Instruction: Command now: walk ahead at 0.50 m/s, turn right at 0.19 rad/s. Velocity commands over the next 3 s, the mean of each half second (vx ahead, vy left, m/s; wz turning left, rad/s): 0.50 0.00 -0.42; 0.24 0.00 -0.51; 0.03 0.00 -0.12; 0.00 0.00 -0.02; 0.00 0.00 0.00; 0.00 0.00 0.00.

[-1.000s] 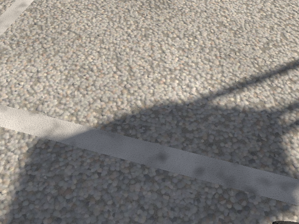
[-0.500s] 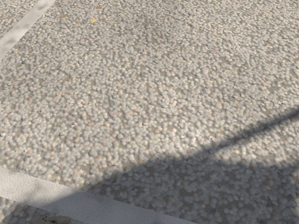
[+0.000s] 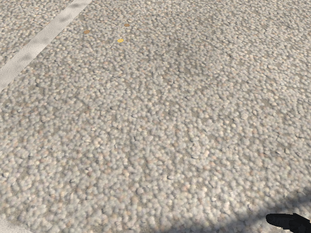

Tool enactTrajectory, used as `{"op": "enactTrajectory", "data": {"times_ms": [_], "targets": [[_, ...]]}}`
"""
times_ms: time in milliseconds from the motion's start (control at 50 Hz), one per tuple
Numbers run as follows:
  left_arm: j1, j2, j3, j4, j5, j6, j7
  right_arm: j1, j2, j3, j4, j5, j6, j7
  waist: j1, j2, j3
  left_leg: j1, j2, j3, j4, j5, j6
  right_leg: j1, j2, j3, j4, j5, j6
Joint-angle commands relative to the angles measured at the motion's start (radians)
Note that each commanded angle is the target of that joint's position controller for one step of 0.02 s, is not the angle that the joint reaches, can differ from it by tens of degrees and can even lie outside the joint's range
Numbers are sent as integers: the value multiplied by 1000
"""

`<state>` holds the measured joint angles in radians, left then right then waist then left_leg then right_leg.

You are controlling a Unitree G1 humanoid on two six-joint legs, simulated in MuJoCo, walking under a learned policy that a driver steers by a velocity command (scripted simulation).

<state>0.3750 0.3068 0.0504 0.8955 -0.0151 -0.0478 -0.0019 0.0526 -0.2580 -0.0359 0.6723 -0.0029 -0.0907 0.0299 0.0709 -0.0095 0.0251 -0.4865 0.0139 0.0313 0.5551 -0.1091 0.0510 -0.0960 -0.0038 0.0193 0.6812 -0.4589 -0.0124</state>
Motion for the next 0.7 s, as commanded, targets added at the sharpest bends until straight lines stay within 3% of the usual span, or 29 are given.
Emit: {"op": "enactTrajectory", "data": {"times_ms": [20, 40, 60, 80, 100, 140, 180, 280, 380, 400, 440, 460, 480, 500, 520, 540, 560, 580, 600, 620, 660, 700], "targets": [[2, 125, 16, -90, -28, -45, -8, 371, -191, -67, 30, 3, 6, -16, -194, 186, -298, 791, 382, -625, -229, -221, 217, -660, -7, 120, 621, -87, -20], [-71, 131, 19, -112, -34, -48, -9, 308, -161, -56, 25, 3, 6, -20, -172, 143, -187, 656, 345, -483, -253, -207, 179, -673, -56, 91, 603, 3, -26], [-103, 118, 21, -117, -24, -42, -6, 243, -132, -46, 27, 0, 2, -18, -141, 97, -107, 523, 303, -385, -296, -152, 159, -642, -89, 78, 548, 76, -19], [-96, 111, 29, -111, -15, -29, -2, 197, -101, -38, 27, -3, -7, -15, -108, 113, -65, 435, 267, -304, -335, -96, 141, -596, -117, 84, 498, 133, -14], [-66, 90, 28, -102, -16, -14, -1, 171, -97, -39, 32, -9, -14, -14, -82, 131, -51, 371, 252, -249, -369, -56, 136, -539, -128, 86, 484, 170, -5], [-50, 53, 25, -97, -16, 9, 1, 155, -100, -44, 50, -11, -29, -14, -60, 110, -28, 317, 245, -157, -412, 44, 143, -524, -130, 86, 467, 219, 10], [-86, 45, 28, -114, -12, 18, 5, 160, -115, -51, 70, -17, -35, -20, -58, 82, -4, 323, 243, -83, -428, 123, 145, -574, -130, 102, 410, 295, 22], [-221, 14, 18, -160, -4, 6, -21, 185, -148, -59, 105, -12, -24, -39, -100, 58, 30, 374, 213, 77, -441, 186, 111, -571, -111, 38, 121, 530, 16], [-362, 4, 9, -239, -4, 6, -50, 265, -182, -74, 153, 10, 10, -46, -150, 42, 75, 550, 271, 129, -388, 269, 100, -626, -95, -30, -25, 469, -25], [-370, 9, 11, -252, -4, 7, -56, 266, -189, -77, 157, 15, 18, -47, -143, 48, 73, 582, 280, 139, -358, 336, 92, -621, -85, -46, -39, 426, -39], [-337, 36, 25, -265, -4, 11, -63, 245, -216, -85, 154, 22, 33, -53, -104, 82, 27, 615, 281, 168, -244, 648, 69, -524, -29, -104, -45, 324, -76], [-277, 59, 39, -259, -6, 14, -62, 234, -229, -88, 150, 24, 42, -58, -65, 102, -17, 618, 276, 179, -142, 807, 57, -434, 10, -133, -39, 272, -98], [-154, 98, 62, -233, -8, 17, -58, 216, -238, -90, 147, 27, 49, -61, 9, 99, -81, 575, 254, 196, 28, 862, 37, -266, 49, -144, -78, 281, -129], [14, 164, 98, -190, -9, 22, -41, 209, -223, -81, 139, 25, 46, -64, 93, 55, -166, 417, 209, 209, 277, 717, -3, 12, 58, -88, -141, 336, -172], [64, 281, 123, -176, -14, 26, -20, 290, -93, -42, 95, -20, 28, -53, 24, -203, -246, -13, 67, 189, 651, -92, -66, 378, -198, 359, -155, 334, -313], [60, 267, 108, -213, -8, 9, -27, 274, -83, -24, 70, -3, -17, -37, 17, -193, -407, -232, -72, -55, 850, -510, -78, 532, -344, 825, -339, 173, -455], [28, 194, 86, -216, 4, -3, -32, 140, -162, -45, 43, 39, -43, -26, 61, -92, -303, -324, -14, -129, 867, -439, -58, 464, -321, 702, -382, 292, -387], [-36, 165, 77, -224, 6, -12, -31, 107, -159, -42, 27, 43, -55, -27, 22, -53, -189, -312, 26, -119, 797, -356, -46, 316, -282, 540, -364, 480, -348], [-110, 134, 68, -237, 1, -13, -29, 116, -158, -46, 45, 18, -53, -37, -28, 13, -119, -253, 64, -111, 717, -308, -56, 165, -235, 410, -349, 666, -308], [-157, 108, 60, -254, 5, -10, -23, 132, -173, -56, 52, -2, -41, -43, -63, 9, -92, -178, 85, -106, 663, -283, -68, 50, -204, 327, -353, 788, -289], [-181, 112, 60, -269, 14, -5, -13, 163, -152, -57, 49, -10, -8, -45, -100, -7, -91, -92, 82, -95, 593, -253, -97, -71, -170, 265, -370, 926, -282], [-170, 146, 70, -264, 14, 0, 1, 156, -117, -47, 43, -14, 11, -52, -106, -21, -96, -70, 51, -73, 478, -190, -124, -131, -135, 205, -364, 1016, -272]]}}
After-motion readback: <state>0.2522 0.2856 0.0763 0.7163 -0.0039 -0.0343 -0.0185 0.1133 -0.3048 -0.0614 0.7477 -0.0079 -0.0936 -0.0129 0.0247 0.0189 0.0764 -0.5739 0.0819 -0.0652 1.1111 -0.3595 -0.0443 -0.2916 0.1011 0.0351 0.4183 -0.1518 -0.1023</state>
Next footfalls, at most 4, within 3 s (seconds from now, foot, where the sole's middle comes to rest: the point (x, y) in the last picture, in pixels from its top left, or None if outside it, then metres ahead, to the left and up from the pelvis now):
0.50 right None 0.40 -0.16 -0.76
0.94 left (184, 187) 0.66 -0.07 -0.76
1.26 right None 0.46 -0.24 -0.76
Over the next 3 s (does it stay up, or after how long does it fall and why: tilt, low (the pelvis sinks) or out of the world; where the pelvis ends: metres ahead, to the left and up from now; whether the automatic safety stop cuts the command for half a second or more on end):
stays up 0.52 -0.14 0.01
